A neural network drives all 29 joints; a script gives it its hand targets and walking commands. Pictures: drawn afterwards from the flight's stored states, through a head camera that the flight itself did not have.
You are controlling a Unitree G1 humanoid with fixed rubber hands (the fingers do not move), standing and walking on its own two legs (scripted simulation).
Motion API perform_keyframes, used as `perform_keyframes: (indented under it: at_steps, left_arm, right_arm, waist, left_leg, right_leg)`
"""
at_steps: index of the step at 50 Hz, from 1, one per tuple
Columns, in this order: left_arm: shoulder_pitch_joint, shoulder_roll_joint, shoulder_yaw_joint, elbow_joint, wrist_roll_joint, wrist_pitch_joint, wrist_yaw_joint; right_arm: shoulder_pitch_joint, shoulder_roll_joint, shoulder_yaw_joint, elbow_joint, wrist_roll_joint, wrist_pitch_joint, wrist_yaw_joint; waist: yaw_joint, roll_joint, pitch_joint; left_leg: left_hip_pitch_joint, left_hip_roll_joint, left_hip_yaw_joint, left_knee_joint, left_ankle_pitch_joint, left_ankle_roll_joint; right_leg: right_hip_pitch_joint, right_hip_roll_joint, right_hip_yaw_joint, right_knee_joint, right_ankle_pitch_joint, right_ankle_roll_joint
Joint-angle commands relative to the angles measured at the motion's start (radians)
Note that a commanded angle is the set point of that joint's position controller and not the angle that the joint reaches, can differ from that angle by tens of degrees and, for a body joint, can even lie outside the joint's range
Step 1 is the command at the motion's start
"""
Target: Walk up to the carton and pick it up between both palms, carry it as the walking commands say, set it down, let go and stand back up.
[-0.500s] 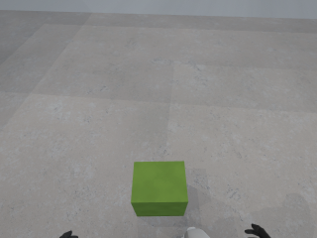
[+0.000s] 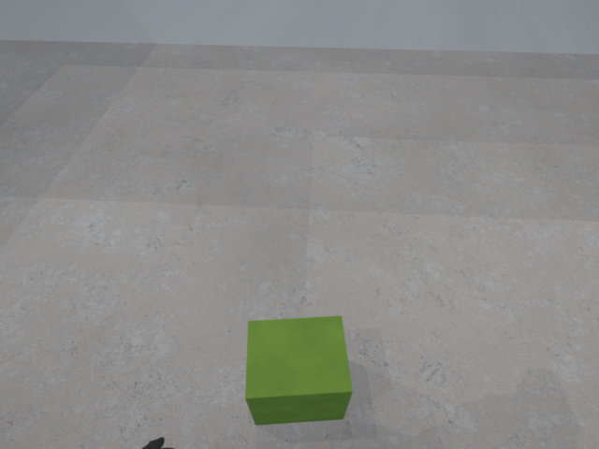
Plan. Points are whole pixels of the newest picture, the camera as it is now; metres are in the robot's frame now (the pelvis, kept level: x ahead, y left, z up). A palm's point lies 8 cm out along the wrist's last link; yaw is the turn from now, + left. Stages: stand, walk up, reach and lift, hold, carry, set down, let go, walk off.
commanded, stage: walk up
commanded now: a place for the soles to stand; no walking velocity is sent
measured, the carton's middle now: (297, 371) +0.44 +0.01 -0.63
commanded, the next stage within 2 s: stand in 1.50 s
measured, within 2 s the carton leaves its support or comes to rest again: neither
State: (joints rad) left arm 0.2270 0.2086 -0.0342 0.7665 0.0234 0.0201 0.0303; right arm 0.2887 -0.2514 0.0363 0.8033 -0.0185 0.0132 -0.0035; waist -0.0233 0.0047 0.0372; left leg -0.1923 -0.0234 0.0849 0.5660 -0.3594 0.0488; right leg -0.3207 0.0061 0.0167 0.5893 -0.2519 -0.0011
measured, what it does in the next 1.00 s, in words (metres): steps on the spot: right foot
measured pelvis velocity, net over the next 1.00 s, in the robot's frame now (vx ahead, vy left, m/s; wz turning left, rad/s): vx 0.01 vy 0.02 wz -0.05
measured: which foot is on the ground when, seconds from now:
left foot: down 0.00-0.96, up 0.98-1.00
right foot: down 0.00-0.78, up 0.80-0.92, down 0.94-1.00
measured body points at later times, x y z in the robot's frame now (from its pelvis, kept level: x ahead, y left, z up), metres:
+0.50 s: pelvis +0.01 +0.01 +0.00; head +0.03 +0.01 +0.45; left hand +0.09 +0.26 -0.13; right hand +0.07 -0.25 -0.14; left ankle -0.03 +0.09 -0.73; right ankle +0.04 -0.12 -0.73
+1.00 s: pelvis +0.01 +0.02 -0.01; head +0.03 +0.01 +0.44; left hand +0.10 +0.27 -0.14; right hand +0.03 -0.24 -0.15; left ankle -0.03 +0.10 -0.72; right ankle +0.03 -0.10 -0.73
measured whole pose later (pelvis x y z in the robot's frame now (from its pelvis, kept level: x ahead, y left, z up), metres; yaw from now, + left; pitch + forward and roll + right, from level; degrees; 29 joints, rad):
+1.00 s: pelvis +0.01 +0.02 -0.01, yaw -3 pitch -1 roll +0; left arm 0.24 0.23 -0.02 0.87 0.03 0.00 0.05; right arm 0.28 -0.27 0.02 0.91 -0.02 0.04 -0.02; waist -0.02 0.02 0.08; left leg -0.22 -0.03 0.09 0.70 -0.44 0.03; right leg -0.32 0.01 0.01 0.65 -0.28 -0.02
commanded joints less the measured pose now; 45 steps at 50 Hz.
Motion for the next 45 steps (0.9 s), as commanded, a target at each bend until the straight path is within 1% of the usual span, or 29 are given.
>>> perform_keyframes:
  at_steps: [1,4,8,13,14,16,17,18,19,20,21,22,23,24,25,27,29,31,35,36,37,38,39,40,41,42,43,44,45]
  left_arm:
    - [0.002,0.109,0.03,-0.029,0.004,-0.02,-0.007]
    - [0.006,0.115,0.028,-0.014,-0.003,-0.025,-0.008]
    - [-0.003,0.121,0.027,-0.004,-0.002,-0.019,-0.005]
    - [0.009,0.138,0.03,0.006,-0.002,-0.022,-0.004]
    - [0.046,0.125,0.03,0.024,0.008,-0.029,0.003]
    - [0.073,0.173,0.041,0.033,0.011,-0.028,0.01]
    - [0.084,0.181,0.045,0.035,0.011,-0.026,0.013]
    - [0.081,0.179,0.046,0.031,0.011,-0.025,0.015]
    - [0.066,0.17,0.046,0.024,0.011,-0.026,0.015]
    - [0.049,0.158,0.045,0.017,0.01,-0.028,0.014]
    - [0.033,0.144,0.043,0.01,0.007,-0.031,0.013]
    - [0.034,0.128,0.042,0.007,0.003,-0.033,0.011]
    - [0.043,0.116,0.04,0.014,-0.001,-0.033,0.011]
    - [0.053,0.111,0.037,0.026,-0.001,-0.031,0.01]
    - [0.062,0.108,0.036,0.032,-0.001,-0.03,0.01]
    - [0.074,0.12,0.036,0.036,0.0,-0.03,0.012]
    - [0.086,0.138,0.04,0.04,0.001,-0.027,0.017]
    - [0.097,0.157,0.046,0.044,0.003,-0.022,0.023]
    - [0.097,0.201,0.064,0.044,0.005,-0.01,0.032]
    - [0.09,0.205,0.067,0.044,0.006,-0.008,0.032]
    - [0.076,0.202,0.067,0.041,0.006,-0.006,0.031]
    - [0.053,0.188,0.065,0.035,0.005,-0.006,0.029]
    - [0.019,0.159,0.058,0.028,-0.002,-0.007,0.027]
    - [0.005,0.135,0.053,0.03,-0.006,-0.003,0.028]
    - [0.007,0.127,0.052,0.035,-0.004,0.001,0.03]
    - [0.017,0.114,0.048,0.04,-0.001,0.004,0.031]
    - [0.02,0.101,0.04,0.046,-0.005,0.001,0.031]
    - [0.028,0.096,0.03,0.055,-0.009,-0.005,0.028]
    - [0.041,0.095,0.024,0.061,-0.01,-0.013,0.025]
  right_arm:
    - [0.005,-0.113,-0.022,-0.037,0.005,-0.021,-0.006]
    - [0.015,-0.111,-0.023,-0.027,0.001,-0.019,-0.008]
    - [0.006,-0.109,-0.025,-0.025,-0.004,-0.011,-0.01]
    - [-0.001,-0.109,-0.025,-0.02,-0.003,-0.009,-0.011]
    - [-0.004,-0.123,-0.033,-0.007,-0.013,0.0,-0.009]
    - [0.0,-0.091,-0.028,-0.011,-0.015,0.008,-0.003]
    - [0.004,-0.081,-0.027,-0.011,-0.012,0.007,-0.001]
    - [0.013,-0.08,-0.027,-0.01,-0.008,0.003,0.001]
    - [0.022,-0.085,-0.028,-0.009,-0.006,-0.005,0.001]
    - [0.027,-0.095,-0.029,-0.007,-0.005,-0.013,0.0]
    - [0.028,-0.111,-0.031,-0.006,-0.004,-0.019,-0.002]
    - [0.02,-0.134,-0.033,-0.003,-0.002,-0.021,-0.006]
    - [0.003,-0.147,-0.034,0.0,0.002,-0.019,-0.009]
    - [0.004,-0.145,-0.033,0.008,0.005,-0.015,-0.013]
    - [0.015,-0.143,-0.034,0.017,0.003,-0.011,-0.015]
    - [0.019,-0.147,-0.039,0.028,-0.001,-0.002,-0.019]
    - [0.018,-0.144,-0.041,0.028,-0.004,0.008,-0.022]
    - [0.015,-0.14,-0.043,0.025,-0.008,0.02,-0.023]
    - [0.006,-0.129,-0.042,0.012,-0.009,0.033,-0.019]
    - [0.011,-0.129,-0.043,0.01,-0.008,0.032,-0.018]
    - [0.018,-0.133,-0.043,0.01,-0.008,0.029,-0.018]
    - [0.028,-0.145,-0.045,0.012,-0.007,0.025,-0.02]
    - [0.039,-0.168,-0.049,0.018,-0.006,0.022,-0.023]
    - [0.035,-0.192,-0.053,0.023,-0.003,0.021,-0.025]
    - [0.05,-0.184,-0.048,0.034,-0.008,0.019,-0.025]
    - [0.054,-0.173,-0.044,0.043,-0.016,0.016,-0.025]
    - [0.033,-0.163,-0.041,0.049,-0.02,0.013,-0.025]
    - [0.004,-0.154,-0.038,0.052,-0.02,0.011,-0.025]
    - [-0.01,-0.154,-0.04,0.056,-0.016,0.009,-0.024]
  waist:
    - [0.017,0.03,0.004]
    - [0.01,0.026,-0.023]
    - [0.006,0.005,-0.006]
    - [0.006,-0.011,-0.018]
    - [0.006,-0.003,-0.015]
    - [0.009,-0.09,-0.007]
    - [0.006,-0.115,-0.014]
    - [0.001,-0.119,-0.022]
    - [-0.007,-0.112,-0.03]
    - [-0.015,-0.089,-0.035]
    - [-0.017,-0.048,-0.03]
    - [-0.005,0.008,-0.021]
    - [0.009,0.031,-0.008]
    - [0.01,0.025,-0.002]
    - [0.01,0.03,-0.009]
    - [0.008,0.046,-0.026]
    - [0.007,0.031,-0.044]
    - [0.009,0.006,-0.049]
    - [0.01,-0.063,-0.025]
    - [0.006,-0.07,-0.024]
    - [-0.001,-0.06,-0.024]
    - [-0.012,-0.025,-0.021]
    - [-0.025,0.045,-0.011]
    - [-0.025,0.074,0.027]
    - [-0.021,0.063,0.063]
    - [-0.015,0.044,0.073]
    - [-0.004,0.049,0.076]
    - [0.008,0.066,0.069]
    - [0.017,0.074,0.046]
  left_leg:
    - [-0.09,0.181,-0.192,-0.205,0.197,0.029]
    - [-0.048,0.146,-0.151,-0.166,0.185,0.023]
    - [-0.073,0.15,-0.158,-0.169,0.101,0.037]
    - [-0.069,0.138,-0.146,-0.144,0.1,0.034]
    - [-0.091,0.113,-0.106,-0.106,-0.003,0.024]
    - [-0.147,0.073,-0.1,-0.007,-0.084,-0.011]
    - [-0.145,0.065,-0.105,0.024,-0.09,-0.021]
    - [-0.128,0.066,-0.12,0.021,-0.071,-0.024]
    - [-0.097,0.077,-0.135,-0.012,-0.039,-0.023]
    - [-0.054,0.096,-0.151,-0.06,-0.007,-0.02]
    - [-0.016,0.126,-0.18,-0.127,0.031,-0.012]
    - [-0.006,0.168,-0.214,-0.187,0.118,-0.001]
    - [-0.01,0.201,-0.218,-0.207,0.249,0.012]
    - [-0.005,0.211,-0.196,-0.19,0.356,0.022]
    - [0.012,0.201,-0.168,-0.167,0.425,0.025]
    - [0.031,0.168,-0.119,-0.118,0.446,0.016]
    - [0.009,0.144,-0.093,-0.068,0.38,0.009]
    - [-0.045,0.13,-0.092,-0.024,0.276,0.003]
    - [-0.121,0.092,-0.125,0.064,0.088,-0.016]
    - [-0.117,0.089,-0.142,0.066,0.059,-0.017]
    - [-0.102,0.101,-0.169,0.038,0.053,-0.012]
    - [-0.072,0.133,-0.214,-0.024,0.086,0.004]
    - [-0.025,0.201,-0.277,-0.127,0.165,0.045]
    - [-0.033,0.301,-0.332,-0.195,0.319,0.105]
    - [-0.045,0.353,-0.356,-0.22,0.445,0.146]
    - [-0.02,0.354,-0.334,-0.218,0.49,0.161]
    - [0.016,0.327,-0.279,-0.199,0.524,0.151]
    - [0.036,0.285,-0.212,-0.159,0.581,0.125]
    - [0.034,0.242,-0.154,-0.113,0.629,0.091]
  right_leg:
    - [0.076,-0.052,0.066,-0.05,0.098,-0.021]
    - [0.063,-0.072,0.083,-0.046,0.161,-0.034]
    - [0.036,-0.066,0.089,-0.037,0.135,-0.032]
    - [0.034,-0.079,0.115,-0.044,0.168,-0.04]
    - [0.047,-0.111,0.191,-0.083,0.089,-0.053]
    - [0.062,-0.2,0.367,-0.186,-0.057,-0.098]
    - [0.055,-0.232,0.424,-0.218,-0.089,-0.12]
    - [0.044,-0.242,0.437,-0.226,-0.082,-0.13]
    - [0.029,-0.229,0.407,-0.211,-0.043,-0.121]
    - [0.006,-0.198,0.347,-0.181,0.012,-0.097]
    - [-0.018,-0.148,0.259,-0.129,0.083,-0.063]
    - [-0.017,-0.085,0.157,-0.047,0.155,-0.034]
    - [-0.01,-0.042,0.088,-0.003,0.153,-0.018]
    - [-0.001,-0.029,0.071,-0.002,0.123,-0.017]
    - [0.008,-0.032,0.071,-0.001,0.136,-0.024]
    - [0.022,-0.049,0.078,0.018,0.234,-0.042]
    - [0.046,-0.071,0.102,0.041,0.322,-0.057]
    - [0.065,-0.099,0.154,0.053,0.327,-0.079]
    - [0.011,-0.185,0.35,-0.006,0.159,-0.139]
    - [-0.015,-0.192,0.375,-0.011,0.133,-0.144]
    - [-0.043,-0.179,0.366,0.01,0.124,-0.136]
    - [-0.084,-0.136,0.308,0.074,0.125,-0.11]
    - [-0.137,-0.038,0.167,0.208,0.11,-0.063]
    - [-0.159,0.043,0.05,0.292,-0.056,-0.029]
    - [-0.172,0.048,0.054,0.327,-0.249,-0.023]
    - [-0.163,0.03,0.073,0.325,-0.303,-0.025]
    - [-0.144,0.007,0.064,0.258,-0.285,-0.028]
    - [-0.099,-0.008,0.019,0.157,-0.214,-0.03]
    - [-0.022,-0.014,-0.018,0.04,-0.066,-0.033]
